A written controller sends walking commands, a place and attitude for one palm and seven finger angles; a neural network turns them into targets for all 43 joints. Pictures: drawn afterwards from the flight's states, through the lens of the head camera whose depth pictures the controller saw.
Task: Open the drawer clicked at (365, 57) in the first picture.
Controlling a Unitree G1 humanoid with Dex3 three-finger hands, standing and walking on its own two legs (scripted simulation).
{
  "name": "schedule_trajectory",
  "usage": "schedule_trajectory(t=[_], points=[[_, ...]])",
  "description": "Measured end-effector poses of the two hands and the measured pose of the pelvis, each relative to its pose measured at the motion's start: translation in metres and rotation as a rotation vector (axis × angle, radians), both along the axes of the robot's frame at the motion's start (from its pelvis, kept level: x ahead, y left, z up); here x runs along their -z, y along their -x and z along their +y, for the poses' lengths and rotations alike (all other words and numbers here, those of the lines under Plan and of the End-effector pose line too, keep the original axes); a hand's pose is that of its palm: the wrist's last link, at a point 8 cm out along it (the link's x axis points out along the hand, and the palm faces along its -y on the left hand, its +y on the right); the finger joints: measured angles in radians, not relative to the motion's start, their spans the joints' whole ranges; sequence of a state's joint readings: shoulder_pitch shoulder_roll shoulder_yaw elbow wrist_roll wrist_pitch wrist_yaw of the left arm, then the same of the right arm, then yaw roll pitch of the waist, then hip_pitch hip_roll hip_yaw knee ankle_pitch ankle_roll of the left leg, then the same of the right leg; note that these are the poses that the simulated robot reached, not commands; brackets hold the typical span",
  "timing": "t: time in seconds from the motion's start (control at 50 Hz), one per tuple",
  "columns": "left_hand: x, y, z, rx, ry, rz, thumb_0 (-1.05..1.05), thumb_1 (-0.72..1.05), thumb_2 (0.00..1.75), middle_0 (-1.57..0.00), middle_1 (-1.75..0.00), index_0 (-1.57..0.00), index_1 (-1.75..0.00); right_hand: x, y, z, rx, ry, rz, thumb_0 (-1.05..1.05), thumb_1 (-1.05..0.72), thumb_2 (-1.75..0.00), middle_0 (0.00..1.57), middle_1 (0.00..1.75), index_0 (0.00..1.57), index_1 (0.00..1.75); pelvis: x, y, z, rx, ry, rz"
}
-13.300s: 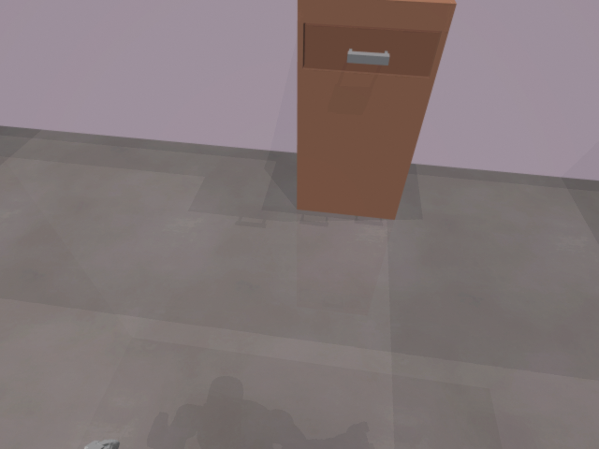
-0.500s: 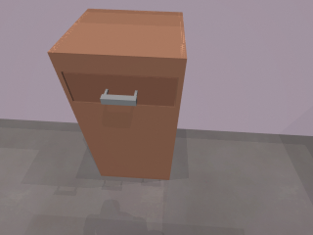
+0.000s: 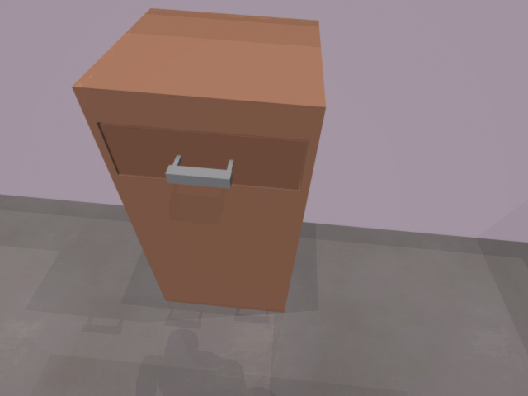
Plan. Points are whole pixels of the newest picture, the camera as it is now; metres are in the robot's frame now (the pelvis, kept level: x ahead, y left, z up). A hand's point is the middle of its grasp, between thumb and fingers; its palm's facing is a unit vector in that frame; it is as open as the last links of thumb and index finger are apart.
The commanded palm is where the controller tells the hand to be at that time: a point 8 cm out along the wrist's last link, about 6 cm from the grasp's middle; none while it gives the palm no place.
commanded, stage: come to a stop and stand still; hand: left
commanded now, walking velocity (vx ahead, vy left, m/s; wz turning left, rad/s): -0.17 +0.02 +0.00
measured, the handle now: (202, 169) +0.54 +0.17 +0.01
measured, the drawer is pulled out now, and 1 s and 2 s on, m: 0.00 0.00 0.00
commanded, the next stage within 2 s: look again from close up in 1.24 s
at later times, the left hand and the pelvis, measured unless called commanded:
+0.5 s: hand out of the picture +0.05 +0.19 -0.16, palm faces +0.02 -0.97 -0.26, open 7.3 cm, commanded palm none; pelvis +0.02 +0.00 +0.01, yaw -2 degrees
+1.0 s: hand out of the picture -0.07 +0.15 -0.16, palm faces +0.04 -0.99 -0.14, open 7.3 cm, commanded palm none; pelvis -0.04 +0.00 +0.02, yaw -1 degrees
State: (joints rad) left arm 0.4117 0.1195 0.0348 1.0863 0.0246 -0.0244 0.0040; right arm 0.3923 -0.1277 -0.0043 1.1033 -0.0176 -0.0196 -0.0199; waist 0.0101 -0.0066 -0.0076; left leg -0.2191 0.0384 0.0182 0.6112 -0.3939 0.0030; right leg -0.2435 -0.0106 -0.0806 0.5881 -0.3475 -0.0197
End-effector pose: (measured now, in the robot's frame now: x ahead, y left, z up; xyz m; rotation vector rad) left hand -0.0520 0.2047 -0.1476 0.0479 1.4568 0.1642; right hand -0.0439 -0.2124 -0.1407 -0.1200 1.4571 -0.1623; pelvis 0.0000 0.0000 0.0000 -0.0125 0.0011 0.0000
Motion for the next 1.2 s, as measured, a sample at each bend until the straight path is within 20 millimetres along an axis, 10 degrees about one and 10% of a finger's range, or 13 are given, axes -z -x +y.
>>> schedule_trajectory(t=[0.24,0.54,1.2], points=[[-0.009,-0.057,0.004,0.025,-0.028,-0.001,0.0,0.91,0.9,-0.2,-0.3,-0.2,-0.3,-0.003,-0.053,0.012,0.021,0.008,-0.016,0.02,-0.93,-0.9,0.2,0.3,0.2,0.3,-0.008,-0.034,0.004,0.025,-0.02,-0.002],[-0.019,-0.098,0.028,0.093,-0.132,-0.155,0.0,0.92,0.9,-0.2,-0.3,-0.2,-0.3,0.004,-0.068,-0.016,0.019,0.021,-0.116,0.01,-0.92,-0.9,0.19,0.3,0.2,0.3,-0.004,-0.01,-0.003,0.025,-0.03,0.015],[-0.009,0.06,-0.017,0.012,0.036,0.07,0.0,0.91,0.9,-0.2,-0.3,-0.2,-0.3,-0.012,0.069,0.027,0.026,-0.044,0.084,0.0,-0.91,-0.9,0.19,0.3,0.2,0.3,-0.014,0.048,0.002,0.008,-0.012,-0.013]])
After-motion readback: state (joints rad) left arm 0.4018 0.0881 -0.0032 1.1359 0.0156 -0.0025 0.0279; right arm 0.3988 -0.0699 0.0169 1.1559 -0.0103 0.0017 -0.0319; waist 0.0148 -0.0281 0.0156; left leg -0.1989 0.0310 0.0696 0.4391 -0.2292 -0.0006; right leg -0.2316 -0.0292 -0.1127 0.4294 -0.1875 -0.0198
